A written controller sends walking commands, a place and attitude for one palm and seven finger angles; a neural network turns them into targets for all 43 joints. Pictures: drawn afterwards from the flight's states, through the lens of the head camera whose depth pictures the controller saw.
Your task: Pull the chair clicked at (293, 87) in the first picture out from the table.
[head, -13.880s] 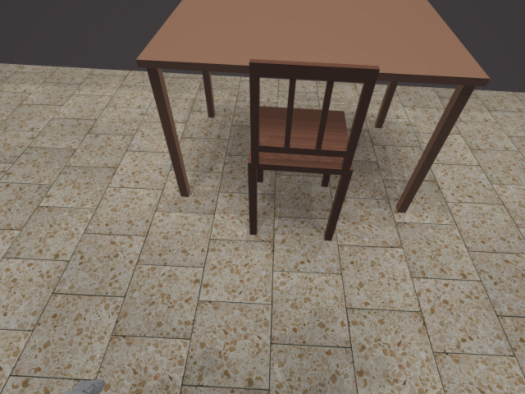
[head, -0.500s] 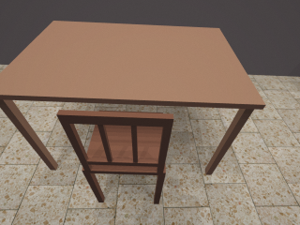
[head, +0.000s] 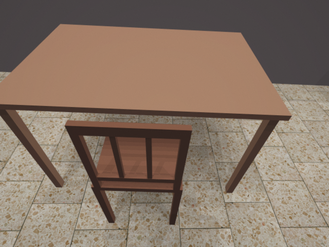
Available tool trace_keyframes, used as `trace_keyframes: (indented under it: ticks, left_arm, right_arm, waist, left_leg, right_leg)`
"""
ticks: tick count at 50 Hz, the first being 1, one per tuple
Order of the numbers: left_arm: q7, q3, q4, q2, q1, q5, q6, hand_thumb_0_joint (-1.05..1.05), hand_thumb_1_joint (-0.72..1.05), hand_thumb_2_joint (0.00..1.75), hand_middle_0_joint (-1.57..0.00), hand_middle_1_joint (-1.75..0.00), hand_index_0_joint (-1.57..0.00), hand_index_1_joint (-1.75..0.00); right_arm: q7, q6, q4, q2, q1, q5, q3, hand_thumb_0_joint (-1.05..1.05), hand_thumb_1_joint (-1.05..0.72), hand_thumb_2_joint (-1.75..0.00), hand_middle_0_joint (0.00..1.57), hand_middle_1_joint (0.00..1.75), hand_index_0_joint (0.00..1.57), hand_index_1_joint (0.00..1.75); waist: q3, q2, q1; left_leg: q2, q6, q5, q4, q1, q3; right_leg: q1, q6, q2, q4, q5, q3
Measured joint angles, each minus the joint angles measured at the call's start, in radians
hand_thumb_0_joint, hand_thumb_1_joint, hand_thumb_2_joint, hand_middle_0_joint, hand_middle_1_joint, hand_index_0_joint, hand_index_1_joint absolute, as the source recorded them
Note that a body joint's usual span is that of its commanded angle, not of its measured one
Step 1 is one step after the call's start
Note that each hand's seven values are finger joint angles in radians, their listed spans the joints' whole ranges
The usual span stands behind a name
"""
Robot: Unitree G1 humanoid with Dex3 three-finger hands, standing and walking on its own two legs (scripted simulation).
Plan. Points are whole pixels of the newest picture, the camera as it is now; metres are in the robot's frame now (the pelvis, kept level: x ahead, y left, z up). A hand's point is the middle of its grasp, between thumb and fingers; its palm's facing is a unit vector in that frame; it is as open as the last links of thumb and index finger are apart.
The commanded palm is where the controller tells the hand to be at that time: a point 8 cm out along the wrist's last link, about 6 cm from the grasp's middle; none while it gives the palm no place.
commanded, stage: look again from close up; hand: left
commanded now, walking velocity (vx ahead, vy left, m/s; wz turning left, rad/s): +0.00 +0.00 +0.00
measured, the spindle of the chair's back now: (117, 157) +0.42 +0.19 -0.11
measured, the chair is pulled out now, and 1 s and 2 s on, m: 0.00 0.00 0.00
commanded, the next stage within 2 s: raise the hand toward the chair's back in 0.46 s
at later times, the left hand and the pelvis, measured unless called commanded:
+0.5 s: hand out of the picture -0.04 +0.15 -0.18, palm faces +0.05 -0.99 -0.15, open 7.4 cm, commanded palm none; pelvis +0.00 +0.00 +0.00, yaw +0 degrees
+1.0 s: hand (110, 242) +0.16 +0.14 -0.08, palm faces +0.05 -1.00 +0.03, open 9.3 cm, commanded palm +0.12 +0.22 -0.07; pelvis -0.04 -0.02 -0.10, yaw +2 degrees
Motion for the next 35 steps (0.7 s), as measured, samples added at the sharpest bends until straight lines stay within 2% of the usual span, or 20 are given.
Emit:
trace_keyframes:
  ticks: [29,30,31,33,35]
  left_arm:
    - [0.006,-0.003,0.002,-0.005,-0.001,0.005,-0.004,0.00,0.91,0.90,-0.20,-0.30,-0.20,-0.30]
    - [0.005,-0.007,-0.150,-0.004,0.040,-0.036,0.054,0.01,0.91,0.90,-0.20,-0.30,-0.20,-0.30]
    - [0.030,-0.008,-0.322,0.010,0.092,-0.048,0.084,0.02,0.93,0.90,-0.21,-0.30,-0.20,-0.30]
    - [0.086,0.005,-0.587,0.057,0.170,-0.089,0.073,0.06,0.97,0.89,-0.21,-0.30,-0.20,-0.30]
    - [0.107,0.009,-0.776,0.085,0.178,-0.134,0.030,0.07,0.96,0.89,-0.20,-0.29,-0.20,-0.29]
  right_arm:
    - [0.002,0.001,-0.012,-0.002,0.006,-0.001,0.002,0.00,-0.91,-0.90,0.20,0.30,0.19,0.30]
    - [0.001,0.001,-0.064,-0.010,0.018,0.003,0.009,0.00,-0.91,-0.90,0.20,0.30,0.19,0.30]
    - [-0.013,-0.031,-0.109,-0.022,0.040,0.007,0.017,0.01,-0.92,-0.90,0.20,0.30,0.20,0.30]
    - [-0.026,-0.122,-0.179,-0.051,0.077,0.034,0.011,0.03,-0.93,-0.90,0.20,0.30,0.20,0.30]
    - [-0.037,-0.195,-0.244,-0.094,0.078,0.051,0.004,0.03,-0.94,-0.90,0.20,0.30,0.20,0.30]
  waist:
    - [0.000,0.010,-0.002]
    - [0.013,0.013,-0.010]
    - [0.020,0.010,-0.008]
    - [0.003,0.007,-0.015]
    - [-0.005,0.024,-0.034]
  left_leg:
    - [0.001,0.005,-0.003,0.023,-0.024,-0.003]
    - [0.001,0.005,-0.011,0.045,-0.037,-0.008]
    - [-0.003,0.006,-0.017,0.059,-0.043,-0.008]
    - [-0.015,0.006,-0.029,0.092,-0.077,-0.013]
    - [-0.022,0.009,-0.046,0.148,-0.123,-0.032]
  right_leg:
    - [-0.014,0.005,-0.001,0.006,0.003,-0.003]
    - [-0.023,0.005,-0.001,0.023,-0.001,-0.008]
    - [-0.037,-0.001,-0.006,0.052,-0.013,-0.007]
    - [-0.080,-0.004,-0.021,0.118,-0.048,-0.012]
    - [-0.114,0.002,-0.032,0.169,-0.075,-0.031]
